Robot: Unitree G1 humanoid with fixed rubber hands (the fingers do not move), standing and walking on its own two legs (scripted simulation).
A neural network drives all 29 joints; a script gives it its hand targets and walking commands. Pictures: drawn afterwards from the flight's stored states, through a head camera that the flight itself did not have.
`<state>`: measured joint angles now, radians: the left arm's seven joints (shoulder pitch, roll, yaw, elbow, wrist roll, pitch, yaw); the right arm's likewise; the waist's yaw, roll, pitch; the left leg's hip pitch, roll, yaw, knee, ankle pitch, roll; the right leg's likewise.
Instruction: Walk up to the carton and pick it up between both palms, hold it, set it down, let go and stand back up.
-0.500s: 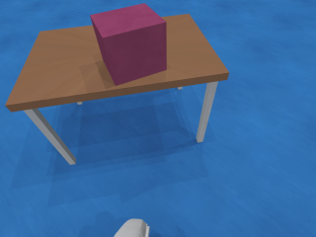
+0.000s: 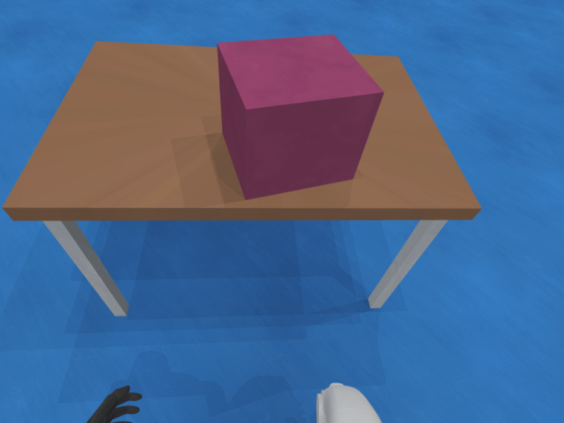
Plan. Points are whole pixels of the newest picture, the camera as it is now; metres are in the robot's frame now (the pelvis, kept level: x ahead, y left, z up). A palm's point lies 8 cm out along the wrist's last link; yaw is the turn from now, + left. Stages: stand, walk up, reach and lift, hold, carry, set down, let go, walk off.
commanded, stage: walk up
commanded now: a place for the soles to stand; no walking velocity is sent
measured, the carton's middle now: (290, 116) +0.71 -0.03 +0.00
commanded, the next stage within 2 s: none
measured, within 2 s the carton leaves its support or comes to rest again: neither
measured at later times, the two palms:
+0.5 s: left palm (105, 394) +0.17 +0.25 -0.09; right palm (431, 311) +0.30 -0.28 -0.10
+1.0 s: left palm (122, 343) +0.25 +0.24 -0.10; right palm (442, 303) +0.31 -0.30 -0.10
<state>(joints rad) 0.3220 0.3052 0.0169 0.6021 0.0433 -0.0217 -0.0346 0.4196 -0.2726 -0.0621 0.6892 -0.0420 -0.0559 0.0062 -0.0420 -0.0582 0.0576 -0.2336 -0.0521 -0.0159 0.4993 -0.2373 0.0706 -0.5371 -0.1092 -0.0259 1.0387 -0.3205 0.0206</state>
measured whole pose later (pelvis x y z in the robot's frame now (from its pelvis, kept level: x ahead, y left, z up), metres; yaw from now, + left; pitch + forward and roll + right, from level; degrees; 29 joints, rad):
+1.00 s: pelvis +0.17 -0.03 -0.01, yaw +4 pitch -2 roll +0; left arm 0.33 0.30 0.02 0.62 0.01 0.03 -0.02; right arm 0.25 -0.31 -0.04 0.65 -0.01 0.03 -0.01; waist 0.00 0.01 0.04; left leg -0.39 0.02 -0.03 0.66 -0.33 0.01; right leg -0.24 -0.01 -0.02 0.61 -0.33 0.00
